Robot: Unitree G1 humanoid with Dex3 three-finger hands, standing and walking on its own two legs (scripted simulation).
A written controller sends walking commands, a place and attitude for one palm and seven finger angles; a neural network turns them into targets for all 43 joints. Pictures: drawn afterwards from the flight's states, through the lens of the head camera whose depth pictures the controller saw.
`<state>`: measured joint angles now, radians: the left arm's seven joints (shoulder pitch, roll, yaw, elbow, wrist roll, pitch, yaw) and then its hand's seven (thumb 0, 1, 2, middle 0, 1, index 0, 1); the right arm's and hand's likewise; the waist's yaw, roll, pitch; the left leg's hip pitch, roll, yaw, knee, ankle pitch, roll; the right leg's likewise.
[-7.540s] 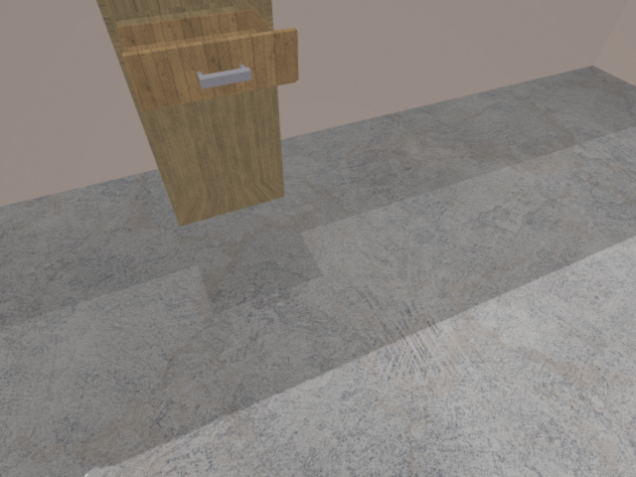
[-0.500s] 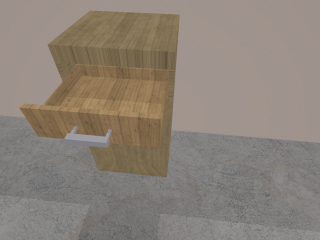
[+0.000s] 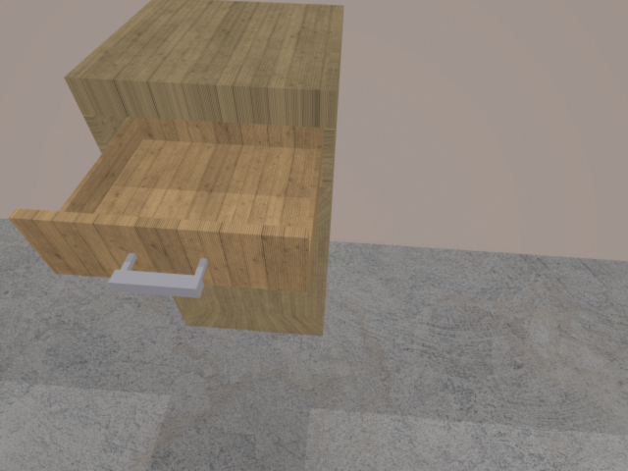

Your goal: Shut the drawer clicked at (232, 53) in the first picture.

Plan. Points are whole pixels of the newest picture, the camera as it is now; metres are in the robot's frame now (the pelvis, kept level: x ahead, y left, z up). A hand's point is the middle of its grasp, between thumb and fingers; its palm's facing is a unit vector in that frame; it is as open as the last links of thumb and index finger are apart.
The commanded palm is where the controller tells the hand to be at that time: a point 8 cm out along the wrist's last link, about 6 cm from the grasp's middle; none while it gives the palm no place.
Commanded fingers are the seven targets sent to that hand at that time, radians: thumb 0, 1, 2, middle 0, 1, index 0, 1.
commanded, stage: look again from close up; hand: left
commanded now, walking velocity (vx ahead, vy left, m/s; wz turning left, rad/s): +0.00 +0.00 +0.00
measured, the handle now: (162, 272) +0.39 +0.26 +0.00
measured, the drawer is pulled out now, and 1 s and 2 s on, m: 0.28 0.28 0.28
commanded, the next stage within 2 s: shuffle to correct the standing spot in 0.10 s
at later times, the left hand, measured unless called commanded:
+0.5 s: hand out of the picture +0.03 +0.19 -0.19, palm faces +0.09 -0.98 -0.18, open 7.3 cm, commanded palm none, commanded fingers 0.00 0.90 0.90 -0.20 -0.30 -0.20 -0.30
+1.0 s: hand out of the picture +0.15 +0.19 -0.18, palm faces +0.03 -0.98 -0.20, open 7.4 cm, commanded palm none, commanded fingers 0.00 0.90 0.90 -0.20 -0.30 -0.20 -0.30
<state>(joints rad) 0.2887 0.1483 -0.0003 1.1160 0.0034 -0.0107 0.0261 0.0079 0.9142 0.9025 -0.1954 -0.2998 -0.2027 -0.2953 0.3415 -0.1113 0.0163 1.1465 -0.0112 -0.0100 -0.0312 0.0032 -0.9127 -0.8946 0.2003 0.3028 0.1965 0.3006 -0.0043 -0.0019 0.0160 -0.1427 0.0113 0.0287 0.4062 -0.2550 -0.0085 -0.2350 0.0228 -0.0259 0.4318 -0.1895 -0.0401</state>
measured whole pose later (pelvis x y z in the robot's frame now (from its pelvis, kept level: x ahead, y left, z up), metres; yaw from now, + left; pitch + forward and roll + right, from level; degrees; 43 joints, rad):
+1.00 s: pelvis +0.07 +0.02 -0.01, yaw +1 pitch +0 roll +1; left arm 0.15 0.15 0.01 1.03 0.00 0.01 0.04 0.01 0.91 0.90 -0.20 -0.30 -0.20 -0.30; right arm 0.27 -0.12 -0.01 1.10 -0.01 0.00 -0.05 0.01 -0.93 -0.89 0.20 0.30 0.20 0.30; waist -0.01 0.00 0.05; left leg -0.05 -0.02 0.08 0.41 -0.37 0.02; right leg -0.30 -0.01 -0.08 0.54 -0.25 -0.05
